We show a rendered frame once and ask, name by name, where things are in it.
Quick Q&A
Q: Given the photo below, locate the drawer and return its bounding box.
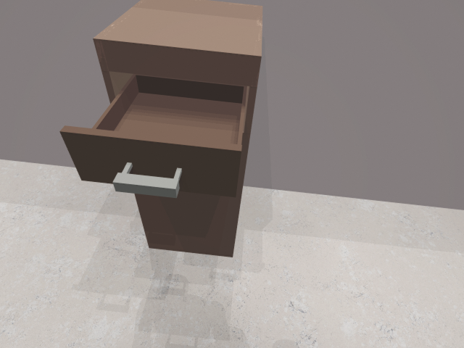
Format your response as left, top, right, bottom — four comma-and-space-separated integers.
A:
60, 74, 247, 197

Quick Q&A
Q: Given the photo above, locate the handle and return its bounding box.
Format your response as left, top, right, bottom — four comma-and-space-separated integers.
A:
113, 162, 182, 198

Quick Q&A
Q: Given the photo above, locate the cabinet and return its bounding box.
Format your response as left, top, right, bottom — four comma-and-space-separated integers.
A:
93, 0, 262, 257

